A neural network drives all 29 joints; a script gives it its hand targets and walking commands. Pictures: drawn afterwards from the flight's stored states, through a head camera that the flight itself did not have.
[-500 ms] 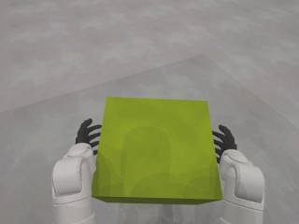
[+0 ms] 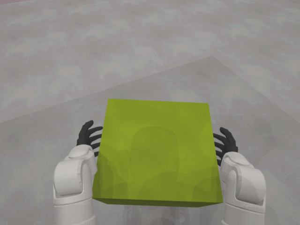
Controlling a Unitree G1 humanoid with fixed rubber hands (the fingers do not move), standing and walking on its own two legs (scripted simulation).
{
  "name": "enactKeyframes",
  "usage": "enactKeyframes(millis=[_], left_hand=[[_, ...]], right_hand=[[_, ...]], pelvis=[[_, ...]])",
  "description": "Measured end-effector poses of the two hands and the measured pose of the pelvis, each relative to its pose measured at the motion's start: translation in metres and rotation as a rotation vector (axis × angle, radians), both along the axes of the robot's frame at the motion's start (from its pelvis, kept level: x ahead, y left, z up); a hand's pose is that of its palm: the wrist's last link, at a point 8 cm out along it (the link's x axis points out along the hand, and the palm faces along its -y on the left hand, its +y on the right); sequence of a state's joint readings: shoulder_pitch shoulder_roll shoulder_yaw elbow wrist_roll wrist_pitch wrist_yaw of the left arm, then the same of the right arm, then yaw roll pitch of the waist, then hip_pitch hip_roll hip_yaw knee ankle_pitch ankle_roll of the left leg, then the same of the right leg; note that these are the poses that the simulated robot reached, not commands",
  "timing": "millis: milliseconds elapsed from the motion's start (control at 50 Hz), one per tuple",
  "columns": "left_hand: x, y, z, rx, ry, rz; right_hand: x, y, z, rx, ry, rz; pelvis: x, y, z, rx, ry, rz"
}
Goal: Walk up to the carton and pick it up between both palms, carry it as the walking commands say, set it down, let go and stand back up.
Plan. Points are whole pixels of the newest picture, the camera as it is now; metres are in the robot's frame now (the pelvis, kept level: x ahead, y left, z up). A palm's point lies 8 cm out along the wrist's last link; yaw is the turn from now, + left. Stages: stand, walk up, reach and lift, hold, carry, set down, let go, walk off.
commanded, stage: carry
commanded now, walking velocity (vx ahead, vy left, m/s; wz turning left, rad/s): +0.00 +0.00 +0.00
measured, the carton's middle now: (155, 156) +0.31 +0.00 +0.00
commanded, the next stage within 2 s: none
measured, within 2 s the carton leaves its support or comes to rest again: neither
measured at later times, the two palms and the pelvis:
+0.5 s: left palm (123, 84) +0.52 +0.11 +0.08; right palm (227, 93) +0.51 -0.23 +0.05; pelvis +0.24 -0.05 +0.01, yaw +0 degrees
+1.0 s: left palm (150, 50) +0.76 +0.03 +0.06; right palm (233, 56) +0.75 -0.31 +0.04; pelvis +0.48 -0.13 +0.00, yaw +0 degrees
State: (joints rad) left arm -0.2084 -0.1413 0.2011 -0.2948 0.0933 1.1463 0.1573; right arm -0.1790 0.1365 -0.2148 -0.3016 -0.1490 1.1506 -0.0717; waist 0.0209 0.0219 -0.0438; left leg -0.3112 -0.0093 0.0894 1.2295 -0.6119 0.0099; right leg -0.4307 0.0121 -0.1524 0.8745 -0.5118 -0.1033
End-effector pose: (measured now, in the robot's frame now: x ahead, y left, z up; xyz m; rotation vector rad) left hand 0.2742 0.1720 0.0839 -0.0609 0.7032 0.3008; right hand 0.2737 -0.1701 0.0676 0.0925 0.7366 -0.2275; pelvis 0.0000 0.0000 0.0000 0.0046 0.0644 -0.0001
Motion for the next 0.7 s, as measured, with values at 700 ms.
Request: enactKeyframes(millis=[700], left_hand=[[0.338,-0.075,-0.007,0.073,-0.043,-0.053]], right_hand=[[0.335,-0.075,-0.018,0.009,-0.046,0.002]], pelvis=[[0.333,-0.071,0.002,0.073,-0.010,-0.002]])
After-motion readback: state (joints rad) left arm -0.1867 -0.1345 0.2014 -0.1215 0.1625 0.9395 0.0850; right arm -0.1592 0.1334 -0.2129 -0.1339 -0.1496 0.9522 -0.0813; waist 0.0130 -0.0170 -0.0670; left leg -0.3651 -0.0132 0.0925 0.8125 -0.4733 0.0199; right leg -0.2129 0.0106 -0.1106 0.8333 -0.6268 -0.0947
